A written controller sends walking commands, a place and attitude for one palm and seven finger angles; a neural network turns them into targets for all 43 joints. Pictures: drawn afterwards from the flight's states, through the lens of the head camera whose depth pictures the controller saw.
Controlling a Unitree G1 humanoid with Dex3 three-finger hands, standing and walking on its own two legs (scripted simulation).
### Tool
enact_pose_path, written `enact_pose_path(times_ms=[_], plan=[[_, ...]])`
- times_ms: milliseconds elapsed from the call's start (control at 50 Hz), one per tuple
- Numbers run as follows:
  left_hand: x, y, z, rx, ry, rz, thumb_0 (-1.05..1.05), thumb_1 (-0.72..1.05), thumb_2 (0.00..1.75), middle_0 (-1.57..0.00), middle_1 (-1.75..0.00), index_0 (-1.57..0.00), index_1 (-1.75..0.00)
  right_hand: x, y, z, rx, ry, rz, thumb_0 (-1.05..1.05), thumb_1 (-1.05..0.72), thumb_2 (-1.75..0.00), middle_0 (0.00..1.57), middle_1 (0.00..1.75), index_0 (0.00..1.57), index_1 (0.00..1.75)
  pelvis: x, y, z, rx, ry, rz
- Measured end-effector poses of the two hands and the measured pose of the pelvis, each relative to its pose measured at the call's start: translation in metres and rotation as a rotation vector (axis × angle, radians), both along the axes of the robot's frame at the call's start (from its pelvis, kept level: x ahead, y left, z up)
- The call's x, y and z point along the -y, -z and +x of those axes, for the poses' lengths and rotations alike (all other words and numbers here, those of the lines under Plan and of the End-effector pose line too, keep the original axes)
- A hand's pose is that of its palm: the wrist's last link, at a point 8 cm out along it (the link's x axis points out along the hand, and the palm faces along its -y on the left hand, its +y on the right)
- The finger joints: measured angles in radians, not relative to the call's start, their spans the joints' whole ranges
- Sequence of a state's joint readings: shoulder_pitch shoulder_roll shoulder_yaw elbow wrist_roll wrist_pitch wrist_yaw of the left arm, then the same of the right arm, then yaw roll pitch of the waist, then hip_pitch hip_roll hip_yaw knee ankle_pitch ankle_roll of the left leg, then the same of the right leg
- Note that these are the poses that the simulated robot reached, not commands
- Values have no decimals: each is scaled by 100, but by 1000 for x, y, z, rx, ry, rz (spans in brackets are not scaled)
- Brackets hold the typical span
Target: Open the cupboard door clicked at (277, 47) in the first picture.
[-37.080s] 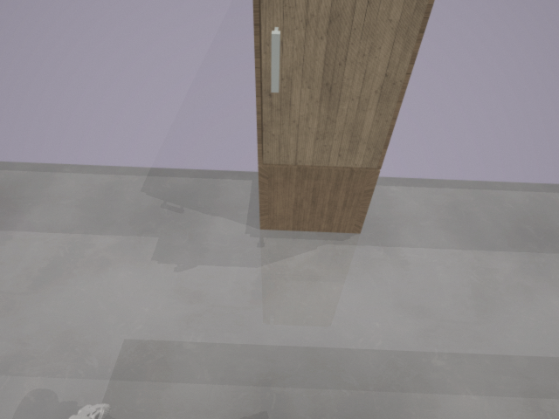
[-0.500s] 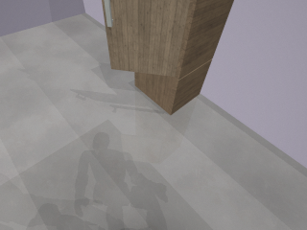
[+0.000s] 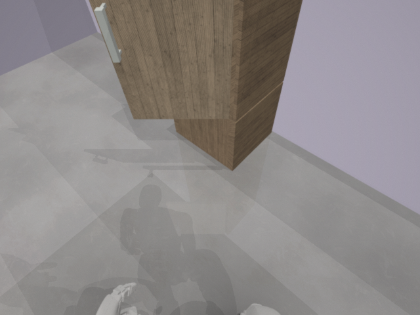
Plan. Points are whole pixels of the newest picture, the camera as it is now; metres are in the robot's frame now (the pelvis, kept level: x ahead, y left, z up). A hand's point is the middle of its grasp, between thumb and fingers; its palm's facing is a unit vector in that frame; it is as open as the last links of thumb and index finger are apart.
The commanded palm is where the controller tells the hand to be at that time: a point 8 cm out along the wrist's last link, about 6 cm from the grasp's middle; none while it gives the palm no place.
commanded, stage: take the last steps up to it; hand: left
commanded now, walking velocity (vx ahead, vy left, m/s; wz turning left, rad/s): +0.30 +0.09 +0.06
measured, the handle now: (110, 33) +0.89 +0.33 +0.07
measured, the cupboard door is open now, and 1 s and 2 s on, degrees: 41 41 41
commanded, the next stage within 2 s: come to a stop and stand still in 0.66 s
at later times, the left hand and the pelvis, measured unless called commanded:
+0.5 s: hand out of the picture +0.10 +0.21 -0.17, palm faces +0.15 -0.98 -0.14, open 7.3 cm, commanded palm none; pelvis +0.19 +0.06 +0.00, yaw +2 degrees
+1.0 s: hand (131, 192) +0.44 +0.24 -0.15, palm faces -0.02 -0.97 -0.23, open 7.3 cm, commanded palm none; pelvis +0.32 +0.06 +0.02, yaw +0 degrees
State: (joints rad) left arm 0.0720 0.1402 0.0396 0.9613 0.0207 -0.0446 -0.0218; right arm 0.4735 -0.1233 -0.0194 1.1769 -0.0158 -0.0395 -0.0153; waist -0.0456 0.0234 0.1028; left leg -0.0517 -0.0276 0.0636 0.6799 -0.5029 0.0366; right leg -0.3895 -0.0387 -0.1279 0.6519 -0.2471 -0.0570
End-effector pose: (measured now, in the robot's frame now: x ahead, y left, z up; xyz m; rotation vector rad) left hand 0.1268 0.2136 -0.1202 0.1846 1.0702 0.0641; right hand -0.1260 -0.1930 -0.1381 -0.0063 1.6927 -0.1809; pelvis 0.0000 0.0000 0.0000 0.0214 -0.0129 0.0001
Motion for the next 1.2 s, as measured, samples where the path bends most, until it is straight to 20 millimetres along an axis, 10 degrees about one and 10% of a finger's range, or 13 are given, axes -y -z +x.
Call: enact_pose_path(times_ms=[240,480,560,740,880,1020,1200], plan=[[-17,-15,-17,-158,-167,37,-3,96,90,-20,-30,-20,-30,40,-18,229,331,-130,-62,0,-91,-90,20,30,20,30,6,-27,81,-21,-36,-10],[-42,17,-42,-492,-273,-67,0,92,90,-20,-30,-20,-30,-21,-23,441,601,-291,-86,0,-91,-90,20,30,20,30,-52,-6,181,-16,-38,-25],[-62,20,1,-487,-242,-58,1,91,90,-20,-30,-19,-30,-37,-22,452,581,-268,-99,0,-91,-90,20,30,20,30,-66,-7,205,-11,-16,-9],[-94,0,168,-241,-130,17,1,94,90,-20,-30,-19,-30,-32,-19,411,364,-148,-120,-2,-94,-90,20,30,20,30,-75,-21,265,-19,10,4],[-87,-5,273,-98,-51,73,1,93,90,-20,-30,-19,-30,-28,2,386,172,-70,-72,0,-92,-90,20,30,20,30,-60,-9,312,-6,12,7],[-70,-5,302,-94,-38,42,0,92,90,-20,-30,-19,-30,-33,-5,417,162,-45,-73,0,-91,-90,20,30,20,30,-60,-16,325,-8,-7,0],[-98,19,275,-138,-99,-23,0,92,90,-20,-30,-20,-30,-51,-13,472,340,-110,-142,0,-91,-90,20,30,20,30,-91,-7,317,6,-4,-32]])
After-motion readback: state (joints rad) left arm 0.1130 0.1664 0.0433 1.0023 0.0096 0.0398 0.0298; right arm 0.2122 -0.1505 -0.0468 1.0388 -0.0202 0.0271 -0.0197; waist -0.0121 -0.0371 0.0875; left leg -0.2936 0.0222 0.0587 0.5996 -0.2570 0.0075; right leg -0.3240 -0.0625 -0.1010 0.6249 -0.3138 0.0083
